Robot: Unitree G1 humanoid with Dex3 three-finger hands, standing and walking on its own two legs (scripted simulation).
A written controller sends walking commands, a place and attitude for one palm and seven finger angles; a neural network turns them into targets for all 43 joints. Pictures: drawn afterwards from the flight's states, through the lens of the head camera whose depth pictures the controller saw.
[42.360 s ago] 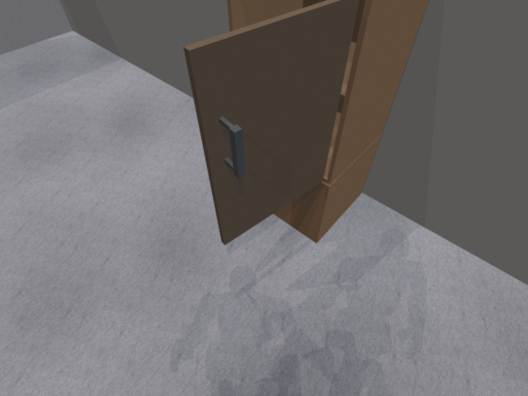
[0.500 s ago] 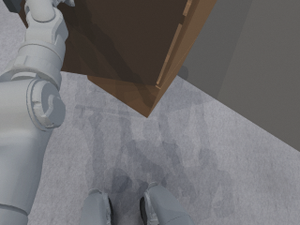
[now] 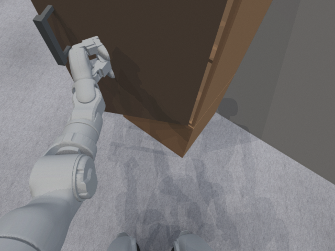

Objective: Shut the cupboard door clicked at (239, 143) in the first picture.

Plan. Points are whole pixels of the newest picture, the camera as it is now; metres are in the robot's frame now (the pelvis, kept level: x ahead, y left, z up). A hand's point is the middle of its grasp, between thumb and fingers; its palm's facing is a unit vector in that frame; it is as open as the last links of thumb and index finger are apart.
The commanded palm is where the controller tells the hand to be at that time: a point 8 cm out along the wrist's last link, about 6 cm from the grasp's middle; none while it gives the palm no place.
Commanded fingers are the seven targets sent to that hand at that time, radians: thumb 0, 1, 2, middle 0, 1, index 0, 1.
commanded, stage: pull the fist back off the door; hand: left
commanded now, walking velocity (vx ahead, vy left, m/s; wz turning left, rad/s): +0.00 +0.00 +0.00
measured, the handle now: (55, 37) +0.63 +0.20 +0.09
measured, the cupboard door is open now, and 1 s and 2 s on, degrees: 27 27 27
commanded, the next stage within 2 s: draw the hand back to the body in 0.16 s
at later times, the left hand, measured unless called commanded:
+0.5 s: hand (94, 80) +0.47 +0.10 +0.11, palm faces +0.17 -0.99 -0.03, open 3.1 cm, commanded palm +0.41 +0.15 +0.12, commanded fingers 0.00 0.90 0.90 -1.30 -1.50 -1.30 -1.50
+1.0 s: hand (24, 149) +0.31 +0.18 +0.17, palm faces +0.15 -0.97 -0.21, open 3.2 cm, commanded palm +0.26 +0.23 +0.18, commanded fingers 0.00 0.90 0.90 -0.83 -0.99 -0.83 -0.99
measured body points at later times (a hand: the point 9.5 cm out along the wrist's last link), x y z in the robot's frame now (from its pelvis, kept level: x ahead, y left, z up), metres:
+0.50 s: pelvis -0.01 -0.01 +0.01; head +0.07 -0.02 +0.46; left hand +0.46 +0.15 +0.12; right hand +0.01 -0.25 -0.12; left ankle +0.01 +0.12 -0.68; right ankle -0.04 -0.10 -0.68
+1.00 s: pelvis -0.01 +0.00 +0.06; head -0.02 -0.02 +0.51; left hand +0.29 +0.23 +0.18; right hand +0.18 -0.23 -0.03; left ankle +0.01 +0.12 -0.68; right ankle -0.04 -0.10 -0.68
